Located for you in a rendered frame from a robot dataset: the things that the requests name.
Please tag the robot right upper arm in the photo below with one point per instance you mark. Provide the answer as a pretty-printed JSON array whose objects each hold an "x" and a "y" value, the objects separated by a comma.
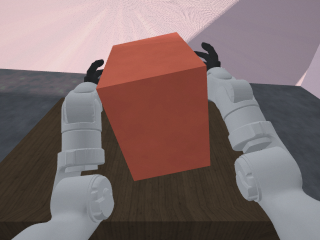
[{"x": 271, "y": 178}]

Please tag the robot left upper arm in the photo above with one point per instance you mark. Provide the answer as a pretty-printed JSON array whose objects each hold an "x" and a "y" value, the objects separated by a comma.
[{"x": 78, "y": 206}]

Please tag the carton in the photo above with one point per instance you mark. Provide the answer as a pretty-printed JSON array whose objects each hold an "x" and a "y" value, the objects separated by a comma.
[{"x": 154, "y": 92}]

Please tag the left robot forearm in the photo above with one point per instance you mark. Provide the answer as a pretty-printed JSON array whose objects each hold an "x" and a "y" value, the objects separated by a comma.
[{"x": 81, "y": 127}]

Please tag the robot right hand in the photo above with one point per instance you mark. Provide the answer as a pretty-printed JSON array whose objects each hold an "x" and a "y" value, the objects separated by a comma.
[{"x": 211, "y": 58}]

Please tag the right robot forearm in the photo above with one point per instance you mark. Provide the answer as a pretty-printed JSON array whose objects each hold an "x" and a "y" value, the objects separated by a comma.
[{"x": 248, "y": 129}]

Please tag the pedestal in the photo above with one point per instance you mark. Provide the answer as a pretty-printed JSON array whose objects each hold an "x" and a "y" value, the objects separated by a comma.
[{"x": 198, "y": 204}]

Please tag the robot left hand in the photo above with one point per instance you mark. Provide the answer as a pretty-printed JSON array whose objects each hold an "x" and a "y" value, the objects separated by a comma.
[{"x": 92, "y": 73}]

